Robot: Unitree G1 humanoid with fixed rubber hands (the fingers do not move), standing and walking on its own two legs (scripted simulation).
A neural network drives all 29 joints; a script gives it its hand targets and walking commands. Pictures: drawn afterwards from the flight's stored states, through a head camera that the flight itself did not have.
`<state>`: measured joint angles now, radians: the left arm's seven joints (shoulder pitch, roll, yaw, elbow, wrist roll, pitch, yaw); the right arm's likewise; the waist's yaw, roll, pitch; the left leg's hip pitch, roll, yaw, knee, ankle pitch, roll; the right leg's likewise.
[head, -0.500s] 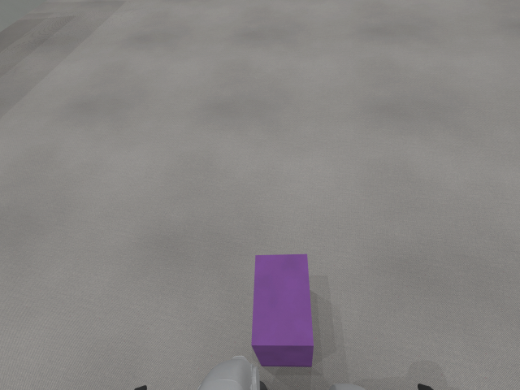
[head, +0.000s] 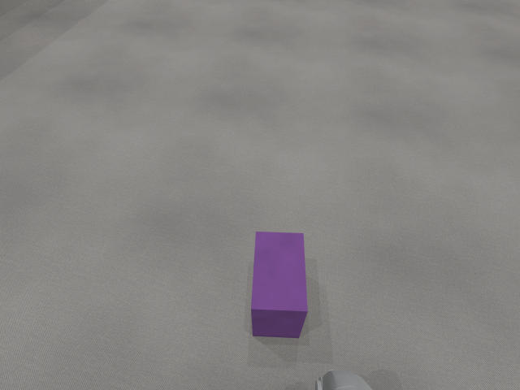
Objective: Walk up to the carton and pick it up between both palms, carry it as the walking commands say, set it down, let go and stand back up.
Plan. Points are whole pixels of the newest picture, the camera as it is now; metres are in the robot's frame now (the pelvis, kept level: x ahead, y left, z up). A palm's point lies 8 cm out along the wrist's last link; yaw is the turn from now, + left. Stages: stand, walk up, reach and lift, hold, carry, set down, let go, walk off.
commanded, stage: walk up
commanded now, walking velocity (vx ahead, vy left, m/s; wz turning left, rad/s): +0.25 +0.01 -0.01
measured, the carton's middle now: (277, 285) +0.55 -0.02 -0.64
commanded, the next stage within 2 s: none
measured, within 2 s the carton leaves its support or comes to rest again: neither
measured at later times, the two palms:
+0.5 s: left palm (178, 324) +0.25 +0.19 -0.14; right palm out of the picture +0.06 -0.28 -0.17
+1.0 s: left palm (160, 365) +0.18 +0.20 -0.12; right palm (432, 335) +0.24 -0.28 -0.15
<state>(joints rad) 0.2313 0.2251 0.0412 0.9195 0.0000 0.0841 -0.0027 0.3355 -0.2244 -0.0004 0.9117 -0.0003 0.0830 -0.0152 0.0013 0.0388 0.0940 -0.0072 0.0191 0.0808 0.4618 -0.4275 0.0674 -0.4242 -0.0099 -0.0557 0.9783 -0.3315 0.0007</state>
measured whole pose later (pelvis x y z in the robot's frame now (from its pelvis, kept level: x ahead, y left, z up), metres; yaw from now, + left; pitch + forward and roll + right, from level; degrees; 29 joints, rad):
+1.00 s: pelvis +0.13 -0.05 +0.00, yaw -1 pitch -2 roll +3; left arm 0.25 0.20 0.03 0.92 0.00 0.01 0.03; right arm 0.06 -0.22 0.00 0.94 0.00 0.12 -0.01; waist 0.00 0.01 0.09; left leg -0.40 0.01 0.08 1.07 -0.50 -0.03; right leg -0.31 -0.02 -0.05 0.54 -0.21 -0.07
